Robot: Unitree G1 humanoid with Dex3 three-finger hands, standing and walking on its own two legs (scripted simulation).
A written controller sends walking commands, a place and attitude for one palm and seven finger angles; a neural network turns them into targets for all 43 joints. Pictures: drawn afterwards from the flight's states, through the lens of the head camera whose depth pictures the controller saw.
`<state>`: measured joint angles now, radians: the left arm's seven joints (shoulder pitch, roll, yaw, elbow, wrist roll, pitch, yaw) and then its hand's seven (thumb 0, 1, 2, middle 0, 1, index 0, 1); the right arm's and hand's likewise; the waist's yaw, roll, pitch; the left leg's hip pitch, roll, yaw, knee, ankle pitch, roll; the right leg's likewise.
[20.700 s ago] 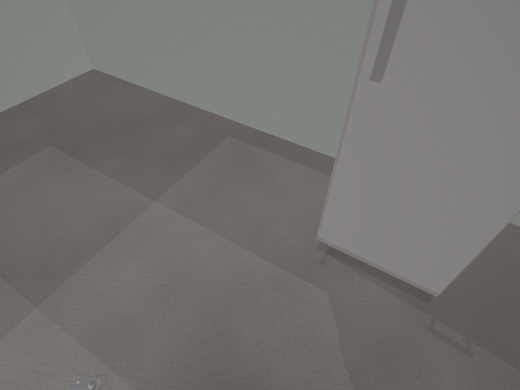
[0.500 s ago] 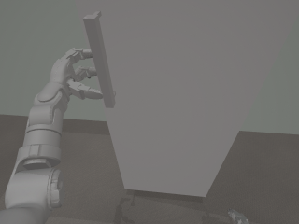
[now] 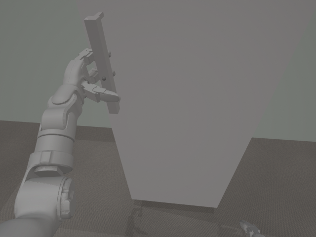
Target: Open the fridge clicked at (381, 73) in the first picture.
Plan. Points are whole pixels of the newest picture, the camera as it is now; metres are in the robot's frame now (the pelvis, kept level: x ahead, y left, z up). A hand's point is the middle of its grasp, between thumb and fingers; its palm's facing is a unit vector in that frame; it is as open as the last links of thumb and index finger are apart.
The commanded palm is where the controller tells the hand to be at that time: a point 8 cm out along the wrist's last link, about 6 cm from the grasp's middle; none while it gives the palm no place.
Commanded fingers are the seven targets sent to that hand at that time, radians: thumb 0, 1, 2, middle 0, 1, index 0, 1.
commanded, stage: slide the fingers in behind the handle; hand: left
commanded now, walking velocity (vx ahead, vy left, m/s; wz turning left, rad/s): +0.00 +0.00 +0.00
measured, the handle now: (108, 68) +0.47 +0.16 +0.22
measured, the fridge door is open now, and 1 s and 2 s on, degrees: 0 0 0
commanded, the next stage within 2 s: grip the handle and tug to test in 0.88 s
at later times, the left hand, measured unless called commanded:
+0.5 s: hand (106, 79) +0.43 +0.15 +0.22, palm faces -0.03 -1.00 +0.00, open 13.9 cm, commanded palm +0.40 +0.20 +0.22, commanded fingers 0.00 -0.50 0.30 -0.30 -1.20 -0.30 -1.20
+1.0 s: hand (109, 79) +0.41 +0.14 +0.23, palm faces -0.05 -1.00 -0.01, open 14.0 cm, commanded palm +0.40 +0.19 +0.22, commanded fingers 0.00 -0.41 0.34 -0.31 -1.21 -0.31 -1.21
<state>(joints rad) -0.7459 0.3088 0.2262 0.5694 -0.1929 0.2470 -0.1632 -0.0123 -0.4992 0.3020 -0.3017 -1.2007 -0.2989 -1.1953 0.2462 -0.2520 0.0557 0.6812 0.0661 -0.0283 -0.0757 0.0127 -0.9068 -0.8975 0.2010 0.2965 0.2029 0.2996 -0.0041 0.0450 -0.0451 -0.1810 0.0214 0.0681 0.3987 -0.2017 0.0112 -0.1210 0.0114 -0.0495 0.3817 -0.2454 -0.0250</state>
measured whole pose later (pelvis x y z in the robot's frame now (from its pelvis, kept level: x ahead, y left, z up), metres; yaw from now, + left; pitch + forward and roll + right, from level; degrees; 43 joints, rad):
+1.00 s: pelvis +0.00 +0.00 +0.00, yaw +1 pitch -1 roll +0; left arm -0.75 0.26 0.16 0.50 -0.19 0.28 -0.12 -0.01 -0.50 0.30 -0.30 -1.20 -0.30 -1.20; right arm 0.22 -0.24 0.05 0.68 0.06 -0.02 -0.08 0.01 -0.91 -0.90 0.20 0.30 0.20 0.30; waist 0.01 0.04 -0.04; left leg -0.18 0.01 0.06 0.41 -0.21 0.02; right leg -0.12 0.00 -0.06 0.39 -0.25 -0.02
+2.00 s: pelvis +0.01 +0.00 +0.00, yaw +0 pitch +0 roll +0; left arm -0.71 0.26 0.19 0.49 -0.19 0.28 -0.12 0.00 0.68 0.83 -0.43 -1.40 -0.40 -1.39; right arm 0.22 -0.25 0.05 0.68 0.06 -0.01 -0.07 0.01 -0.91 -0.90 0.20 0.30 0.20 0.30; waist 0.00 0.04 -0.05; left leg -0.17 0.02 0.07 0.40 -0.22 0.01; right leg -0.10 0.01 -0.05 0.37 -0.26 -0.03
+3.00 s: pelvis +0.08 -0.01 +0.00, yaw -5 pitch +3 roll +1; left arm -0.23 0.27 0.28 -0.22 -0.25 0.48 -0.13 -0.02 0.71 0.77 -0.41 -1.40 -0.25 -1.40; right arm 0.14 -0.23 0.07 0.57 0.05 0.08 -0.03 0.01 -0.91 -0.90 0.20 0.30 0.20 0.30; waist 0.02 0.06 -0.12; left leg -0.10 0.01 0.04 0.39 -0.31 0.00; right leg -0.07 0.02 0.01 0.37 -0.34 -0.03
